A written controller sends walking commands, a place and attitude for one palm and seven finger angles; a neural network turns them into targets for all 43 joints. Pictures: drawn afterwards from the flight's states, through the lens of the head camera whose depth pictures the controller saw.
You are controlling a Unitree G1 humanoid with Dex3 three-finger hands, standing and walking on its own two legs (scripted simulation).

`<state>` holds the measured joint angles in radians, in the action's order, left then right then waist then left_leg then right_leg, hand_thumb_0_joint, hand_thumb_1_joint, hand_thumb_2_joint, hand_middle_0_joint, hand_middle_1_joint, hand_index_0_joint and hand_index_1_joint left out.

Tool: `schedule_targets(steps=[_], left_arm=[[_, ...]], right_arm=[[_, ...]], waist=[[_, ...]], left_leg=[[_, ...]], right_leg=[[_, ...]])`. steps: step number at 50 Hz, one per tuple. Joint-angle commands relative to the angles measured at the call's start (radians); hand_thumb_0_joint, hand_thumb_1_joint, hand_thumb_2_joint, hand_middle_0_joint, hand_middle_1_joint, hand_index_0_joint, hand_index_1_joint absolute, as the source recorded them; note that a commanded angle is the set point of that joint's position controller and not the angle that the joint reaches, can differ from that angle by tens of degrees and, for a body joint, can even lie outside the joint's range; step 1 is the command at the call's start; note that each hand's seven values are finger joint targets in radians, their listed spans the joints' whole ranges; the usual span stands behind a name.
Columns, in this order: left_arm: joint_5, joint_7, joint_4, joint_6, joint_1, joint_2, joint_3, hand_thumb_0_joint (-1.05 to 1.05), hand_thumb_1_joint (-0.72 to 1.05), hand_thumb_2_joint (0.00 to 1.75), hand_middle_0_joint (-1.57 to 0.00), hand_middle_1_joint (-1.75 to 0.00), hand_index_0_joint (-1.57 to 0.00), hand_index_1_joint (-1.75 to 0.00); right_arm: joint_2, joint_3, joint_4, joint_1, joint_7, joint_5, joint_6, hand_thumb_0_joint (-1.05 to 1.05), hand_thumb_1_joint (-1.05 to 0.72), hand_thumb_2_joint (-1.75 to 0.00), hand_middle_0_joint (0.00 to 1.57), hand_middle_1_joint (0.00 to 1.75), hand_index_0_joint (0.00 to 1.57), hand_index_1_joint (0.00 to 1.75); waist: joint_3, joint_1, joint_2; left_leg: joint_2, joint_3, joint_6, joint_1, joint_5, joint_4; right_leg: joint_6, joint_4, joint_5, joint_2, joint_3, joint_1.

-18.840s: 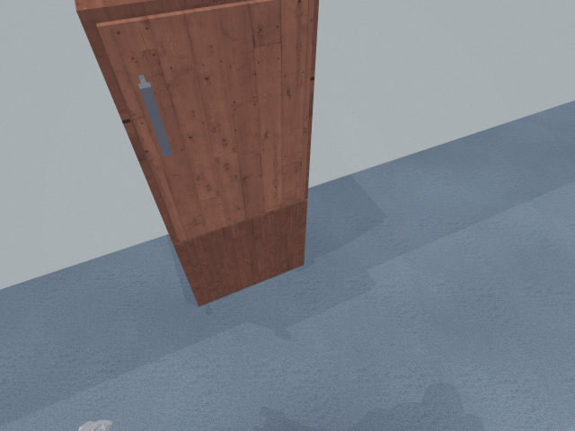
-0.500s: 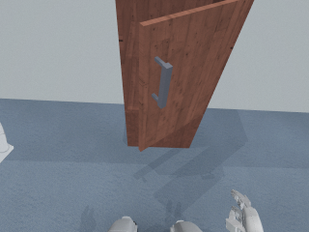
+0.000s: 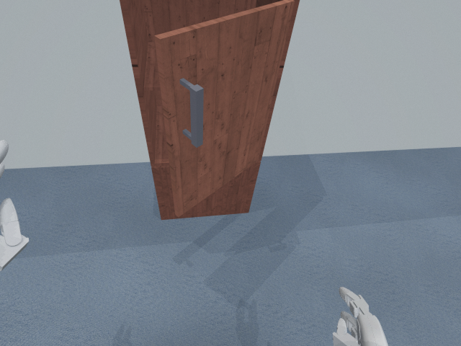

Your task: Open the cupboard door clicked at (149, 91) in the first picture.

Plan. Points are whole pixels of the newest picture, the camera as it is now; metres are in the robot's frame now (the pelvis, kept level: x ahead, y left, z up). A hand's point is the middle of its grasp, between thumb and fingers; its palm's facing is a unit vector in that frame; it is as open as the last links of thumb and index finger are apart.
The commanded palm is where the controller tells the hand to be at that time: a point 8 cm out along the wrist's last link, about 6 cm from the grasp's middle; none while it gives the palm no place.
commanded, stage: stop stepping back and stand still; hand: left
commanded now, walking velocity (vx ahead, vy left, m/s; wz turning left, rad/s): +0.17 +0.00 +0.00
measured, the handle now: (191, 114) +0.58 +0.11 +0.08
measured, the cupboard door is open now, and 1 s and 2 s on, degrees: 36 36 36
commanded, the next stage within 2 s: let the arm hang, fingers relaxed in 1.08 s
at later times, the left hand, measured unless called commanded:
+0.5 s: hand out of the picture +0.15 +0.27 +0.16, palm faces +0.46 -0.76 -0.47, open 7.4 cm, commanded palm +0.09 +0.30 +0.17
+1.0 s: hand out of the picture +0.13 +0.31 +0.15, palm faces +0.45 -0.77 -0.45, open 7.4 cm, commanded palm +0.07 +0.34 +0.17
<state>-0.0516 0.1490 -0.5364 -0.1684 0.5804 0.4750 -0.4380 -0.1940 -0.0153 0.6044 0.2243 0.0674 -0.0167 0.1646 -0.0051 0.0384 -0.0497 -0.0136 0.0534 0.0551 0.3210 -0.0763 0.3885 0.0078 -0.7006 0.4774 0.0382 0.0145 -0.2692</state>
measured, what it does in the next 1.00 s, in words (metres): steps on the spot: right foot, then left foot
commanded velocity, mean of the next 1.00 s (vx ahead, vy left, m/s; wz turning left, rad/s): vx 0.05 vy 0.02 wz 0.00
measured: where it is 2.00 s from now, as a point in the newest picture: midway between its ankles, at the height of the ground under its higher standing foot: outside the picture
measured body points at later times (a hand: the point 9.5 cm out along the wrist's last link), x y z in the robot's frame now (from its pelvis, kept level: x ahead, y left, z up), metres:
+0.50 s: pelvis -0.04 +0.00 -0.01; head -0.05 +0.00 +0.44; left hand +0.12 +0.31 +0.19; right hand +0.11 -0.24 -0.09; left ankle -0.04 +0.14 -0.74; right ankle -0.03 -0.09 -0.74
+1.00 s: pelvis -0.06 +0.03 +0.00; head -0.05 +0.04 +0.45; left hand +0.10 +0.34 +0.17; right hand +0.10 -0.19 -0.08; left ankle -0.04 +0.14 -0.74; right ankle -0.03 -0.09 -0.74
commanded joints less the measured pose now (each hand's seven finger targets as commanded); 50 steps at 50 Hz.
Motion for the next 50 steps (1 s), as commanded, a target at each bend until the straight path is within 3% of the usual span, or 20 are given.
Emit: schedule_targets(steps=[1, 2, 3, 4, 5, 6, 8, 11, 13, 15, 17, 19, 20, 22, 24, 26, 28, 35, 43, 50], left_arm=[[0.010, 0.034, -0.176, -0.055, 0.053, 0.121, -0.117, 0.00, 0.90, 0.90, -0.20, -0.30, -0.20, -0.30], [0.013, 0.031, -0.145, -0.053, 0.053, 0.122, -0.114, 0.00, 0.90, 0.90, -0.20, -0.30, -0.20, -0.30], [0.018, 0.029, -0.144, -0.054, 0.043, 0.148, -0.127, 0.00, 0.90, 0.90, -0.20, -0.30, -0.20, -0.30], [0.020, 0.023, -0.135, -0.059, 0.016, 0.150, -0.115, 0.00, 0.90, 0.90, -0.20, -0.30, -0.20, -0.30], [0.015, 0.020, -0.143, -0.069, -0.024, 0.175, -0.137, 0.00, 0.90, 0.90, -0.20, -0.30, -0.20, -0.30], [0.014, 0.022, -0.159, -0.070, -0.092, 0.171, -0.128, 0.00, 0.90, 0.90, -0.20, -0.30, -0.20, -0.30], [0.021, 0.019, -0.100, -0.075, -0.183, 0.123, -0.074, 0.00, 0.90, 0.90, -0.20, -0.30, -0.20, -0.30], [0.043, 0.022, -0.029, -0.097, -0.197, 0.106, -0.051, 0.00, 0.90, 0.90, -0.20, -0.30, -0.20, -0.30], [0.045, 0.028, -0.027, -0.099, -0.199, 0.111, -0.054, 0.00, 0.90, 0.90, -0.20, -0.30, -0.20, -0.30], [0.043, 0.035, -0.072, -0.101, -0.185, 0.108, -0.064, 0.00, 0.90, 0.90, -0.20, -0.30, -0.20, -0.30], [0.034, 0.039, -0.118, -0.110, -0.145, 0.119, -0.090, 0.00, 0.90, 0.90, -0.20, -0.30, -0.20, -0.30], [0.021, 0.034, -0.136, -0.112, -0.110, 0.111, -0.094, 0.00, 0.90, 0.90, -0.20, -0.30, -0.20, -0.30], [0.020, 0.028, -0.092, -0.110, -0.070, 0.114, -0.108, 0.00, 0.90, 0.90, -0.20, -0.30, -0.20, -0.30], [0.025, 0.020, -0.105, -0.112, -0.078, 0.105, -0.102, 0.00, 0.90, 0.90, -0.20, -0.30, -0.20, -0.30], [0.026, 0.019, -0.100, -0.115, -0.090, 0.099, -0.094, 0.00, 0.90, 0.90, -0.20, -0.30, -0.20, -0.30], [0.021, 0.016, -0.090, -0.111, -0.086, 0.088, -0.084, 0.00, 0.90, 0.90, -0.20, -0.30, -0.20, -0.30], [0.019, 0.015, -0.095, -0.109, -0.084, 0.093, -0.088, 0.00, 0.90, 0.90, -0.20, -0.30, -0.20, -0.30], [0.020, 0.014, -0.091, -0.101, -0.097, 0.087, -0.085, 0.00, 0.90, 0.90, -0.20, -0.30, -0.20, -0.30], [0.026, 0.018, -0.108, -0.091, -0.115, 0.086, -0.074, 0.00, 0.90, 0.90, -0.20, -0.30, -0.20, -0.30], [0.027, 0.021, -0.108, -0.097, -0.074, 0.080, -0.080, 0.00, 0.90, 0.90, -0.20, -0.30, -0.20, -0.30]], right_arm=[[-0.137, 0.046, -0.146, -0.097, 0.013, 0.001, 0.033, 0.00, -0.90, -0.90, 0.20, 0.30, 0.20, 0.30], [-0.138, 0.050, -0.145, -0.097, 0.015, 0.001, 0.022, 0.00, -0.90, -0.90, 0.20, 0.30, 0.20, 0.30], [-0.135, 0.054, -0.145, -0.098, 0.014, -0.001, 0.014, 0.00, -0.90, -0.90, 0.20, 0.30, 0.20, 0.30], [-0.124, 0.056, -0.141, -0.098, 0.012, -0.007, 0.001, 0.00, -0.90, -0.90, 0.20, 0.30, 0.20, 0.30], [-0.135, 0.063, -0.127, -0.094, 0.012, -0.009, -0.010, 0.00, -0.90, -0.90, 0.20, 0.30, 0.20, 0.30], [-0.137, 0.066, -0.110, -0.083, 0.011, -0.006, -0.010, 0.00, -0.90, -0.90, 0.20, 0.30, 0.20, 0.30], [-0.144, 0.062, -0.078, -0.045, 0.010, 0.000, 0.003, 0.00, -0.90, -0.90, 0.20, 0.30, 0.20, 0.30], [-0.133, 0.053, -0.073, -0.067, 0.029, 0.007, 0.025, 0.00, -0.90, -0.90, 0.20, 0.30, 0.20, 0.30], [-0.131, 0.054, -0.074, -0.084, 0.039, 0.007, 0.042, 0.00, -0.90, -0.90, 0.20, 0.30, 0.20, 0.30], [-0.123, 0.048, -0.078, -0.068, 0.035, 0.002, 0.049, 0.00, -0.90, -0.90, 0.20, 0.30, 0.20, 0.30], [-0.129, 0.053, -0.091, -0.057, 0.031, 0.001, 0.051, 0.00, -0.90, -0.90, 0.20, 0.30, 0.20, 0.30], [-0.152, 0.066, -0.116, -0.072, 0.027, 0.013, 0.044, 0.00, -0.90, -0.90, 0.20, 0.30, 0.20, 0.30], [-0.145, 0.065, -0.108, -0.064, 0.023, 0.019, 0.040, 0.00, -0.90, -0.90, 0.20, 0.30, 0.20, 0.30], [-0.133, 0.054, -0.108, -0.062, 0.013, 0.018, 0.035, 0.00, -0.90, -0.90, 0.20, 0.30, 0.20, 0.30], [-0.132, 0.054, -0.109, -0.067, 0.011, 0.018, 0.038, 0.00, -0.90, -0.90, 0.20, 0.30, 0.20, 0.30], [-0.135, 0.055, -0.116, -0.068, 0.006, 0.019, 0.040, 0.00, -0.90, -0.90, 0.20, 0.30, 0.20, 0.30], [-0.136, 0.054, -0.119, -0.073, 0.005, 0.017, 0.041, 0.00, -0.90, -0.90, 0.20, 0.30, 0.20, 0.30], [-0.125, 0.045, -0.126, -0.081, 0.005, 0.011, 0.032, 0.00, -0.90, -0.90, 0.20, 0.30, 0.20, 0.30], [-0.130, 0.047, -0.132, -0.088, 0.011, 0.011, 0.038, 0.00, -0.90, -0.90, 0.20, 0.30, 0.20, 0.30], [-0.129, 0.047, -0.135, -0.080, 0.014, 0.011, 0.038, 0.00, -0.90, -0.90, 0.20, 0.30, 0.20, 0.30]], waist=[[0.049, -0.036, 0.329], [0.039, -0.035, 0.295], [0.041, -0.033, 0.206], [0.037, -0.027, 0.040], [0.040, -0.028, -0.088], [0.023, -0.038, -0.156], [0.009, -0.002, -0.068], [-0.022, -0.023, -0.013], [-0.025, -0.039, -0.061], [0.005, -0.042, -0.042], [0.045, -0.040, 0.022], [0.080, -0.049, 0.084], [0.077, -0.042, 0.076], [0.056, -0.032, 0.127], [0.051, -0.032, 0.093], [0.067, -0.032, 0.067], [0.062, -0.034, 0.107], [0.047, -0.036, 0.086], [0.056, -0.041, 0.139], [0.059, -0.044, 0.142]], left_leg=[[0.163, -0.181, -0.025, 0.197, -0.582, -0.328], [0.136, -0.150, -0.037, 0.241, -0.587, -0.281], [0.088, -0.105, -0.050, 0.204, -0.517, -0.170], [0.035, -0.063, -0.065, 0.125, -0.410, 0.066], [-0.001, -0.056, -0.077, 0.036, -0.296, 0.371], [0.000, -0.075, -0.078, 0.126, -0.298, 0.569], [0.039, -0.080, -0.075, 0.194, -0.259, 0.669], [0.057, -0.020, -0.050, 0.135, -0.240, 0.440], [0.045, 0.009, -0.034, 0.078, -0.273, 0.297], [0.032, 0.033, -0.023, -0.011, -0.248, 0.143], [0.051, -0.007, -0.013, -0.103, -0.174, 0.010], [0.137, -0.100, 0.001, -0.143, 0.035, 0.019], [0.132, -0.072, -0.005, -0.118, 0.046, 0.042], [0.111, -0.056, -0.017, -0.068, 0.037, 0.039], [0.105, -0.050, -0.026, -0.055, 0.012, 0.046], [0.098, -0.050, -0.030, -0.070, 0.010, 0.045], [0.097, -0.053, -0.035, -0.069, 0.006, 0.022], [0.080, -0.055, -0.037, -0.049, -0.133, -0.009], [0.081, -0.070, -0.044, -0.036, -0.145, -0.069], [0.091, -0.081, -0.043, -0.012, -0.157, -0.094]], right_leg=[[-0.021, 0.145, -0.029, 0.032, 0.093, 0.257], [-0.028, 0.215, -0.047, 0.024, 0.098, 0.304], [-0.039, 0.317, -0.051, -0.014, 0.069, 0.268], [-0.083, 0.460, 0.021, -0.130, -0.078, 0.131], [-0.162, 0.592, 0.190, -0.319, -0.340, -0.097], [-0.204, 0.623, 0.277, -0.402, -0.455, -0.141], [-0.169, 0.573, 0.231, -0.358, -0.360, -0.126], [-0.142, 0.502, -0.023, -0.295, -0.215, -0.048], [-0.138, 0.483, -0.060, -0.290, -0.211, -0.014], [-0.128, 0.444, -0.071, -0.271, -0.199, 0.015], [-0.078, 0.338, -0.192, -0.196, -0.138, 0.057], [-0.029, 0.250, -0.343, -0.113, -0.078, 0.072], [-0.022, 0.258, -0.378, -0.105, -0.079, 0.084], [-0.023, 0.240, -0.424, -0.098, -0.055, 0.100], [-0.022, 0.250, -0.437, -0.101, -0.063, 0.106], [-0.021, 0.261, -0.440, -0.098, -0.065, 0.108], [-0.017, 0.265, -0.427, -0.091, -0.053, 0.106], [-0.012, 0.345, -0.314, -0.089, -0.067, 0.095], [0.002, 0.345, -0.314, -0.065, -0.018, 0.137], [0.005, 0.328, -0.335, -0.058, -0.002, 0.166]])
